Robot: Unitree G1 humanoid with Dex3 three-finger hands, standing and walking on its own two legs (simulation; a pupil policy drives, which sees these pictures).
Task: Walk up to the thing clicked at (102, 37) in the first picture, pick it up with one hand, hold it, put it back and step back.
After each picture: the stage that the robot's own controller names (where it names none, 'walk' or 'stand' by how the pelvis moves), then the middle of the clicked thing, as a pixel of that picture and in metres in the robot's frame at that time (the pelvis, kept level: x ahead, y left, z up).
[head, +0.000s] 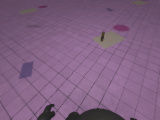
stand; (102, 36) +1.89 -0.25 -0.65
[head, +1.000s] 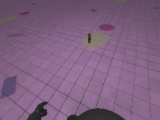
walk; (89, 38) +1.78 +0.09 -0.63
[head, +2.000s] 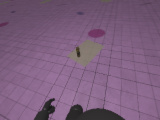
walk; (78, 52) +1.23 +0.35 -0.65
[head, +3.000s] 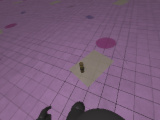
walk; (81, 67) +0.85 +0.24 -0.65
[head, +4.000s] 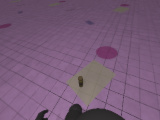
walk; (80, 81) +0.61 +0.19 -0.65
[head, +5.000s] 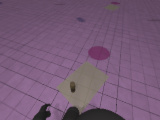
stand; (72, 87) +0.46 +0.21 -0.64
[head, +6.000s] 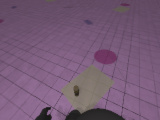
stand; (76, 91) +0.43 +0.18 -0.65
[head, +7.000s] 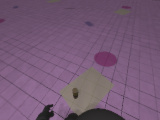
stand; (75, 93) +0.41 +0.17 -0.65
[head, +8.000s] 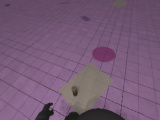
stand; (74, 91) +0.39 +0.20 -0.65
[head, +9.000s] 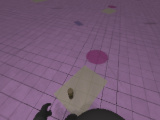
stand; (70, 94) +0.40 +0.21 -0.64
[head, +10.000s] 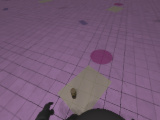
stand; (73, 93) +0.39 +0.21 -0.65
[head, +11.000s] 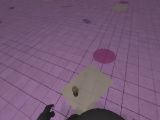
stand; (75, 91) +0.42 +0.20 -0.66
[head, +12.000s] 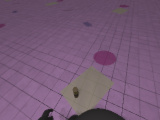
stand; (75, 92) +0.43 +0.20 -0.66
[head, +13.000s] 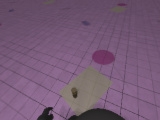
stand; (74, 93) +0.41 +0.21 -0.66
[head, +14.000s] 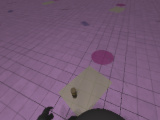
stand; (74, 93) +0.41 +0.22 -0.66
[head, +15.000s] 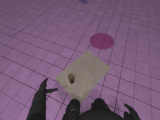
go down; (71, 79) +0.45 +0.21 -0.58
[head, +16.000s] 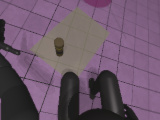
go down; (59, 48) +0.53 +0.21 -0.25
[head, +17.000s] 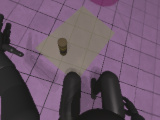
close in; (62, 48) +0.53 +0.19 -0.27
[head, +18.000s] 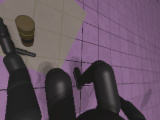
close in; (26, 34) +0.53 +0.24 -0.19
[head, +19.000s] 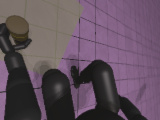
lift; (20, 35) +0.51 +0.25 -0.19
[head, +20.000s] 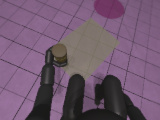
lift; (61, 57) +0.39 +0.22 -0.05
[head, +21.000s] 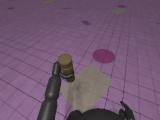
hold; (68, 70) +0.32 +0.17 +0.09
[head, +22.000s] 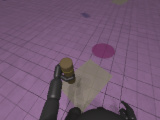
hold; (69, 72) +0.32 +0.16 +0.03
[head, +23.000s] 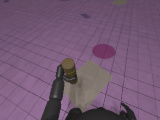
crouch; (71, 73) +0.32 +0.15 +0.03
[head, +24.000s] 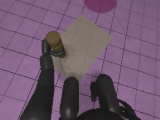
crouch; (58, 47) +0.48 +0.18 -0.06
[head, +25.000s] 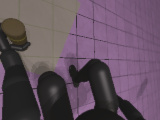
lower; (18, 39) +0.50 +0.23 -0.20
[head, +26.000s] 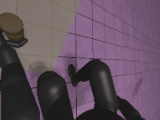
lower; (15, 34) +0.51 +0.24 -0.20
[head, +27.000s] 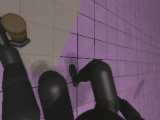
lower; (18, 34) +0.51 +0.24 -0.20
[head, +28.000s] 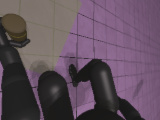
lower; (18, 35) +0.51 +0.23 -0.20
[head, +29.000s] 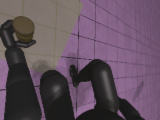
draw back; (24, 36) +0.50 +0.22 -0.20
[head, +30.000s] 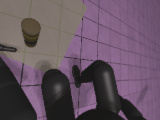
rise; (31, 36) +0.50 +0.22 -0.20
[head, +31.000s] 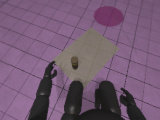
walk; (74, 63) +0.49 +0.14 -0.38
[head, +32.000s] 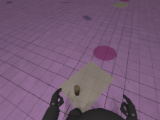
stand; (76, 90) +0.41 +0.15 -0.60
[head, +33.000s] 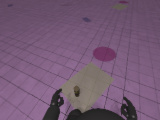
stand; (76, 91) +0.42 +0.15 -0.60
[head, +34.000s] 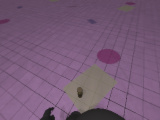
stand; (79, 92) +0.41 +0.14 -0.64
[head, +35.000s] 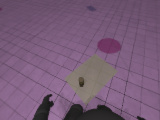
walk; (81, 82) +0.47 +0.12 -0.64
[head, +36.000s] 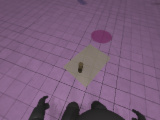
walk; (80, 68) +0.67 +0.11 -0.64
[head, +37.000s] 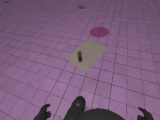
walk; (79, 56) +0.96 +0.28 -0.63
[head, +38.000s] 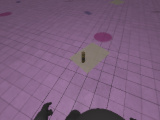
stand; (83, 57) +1.06 +0.17 -0.64
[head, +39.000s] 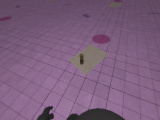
stand; (81, 59) +1.07 +0.19 -0.66
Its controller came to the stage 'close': yes
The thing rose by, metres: 0.69
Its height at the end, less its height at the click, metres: +0.00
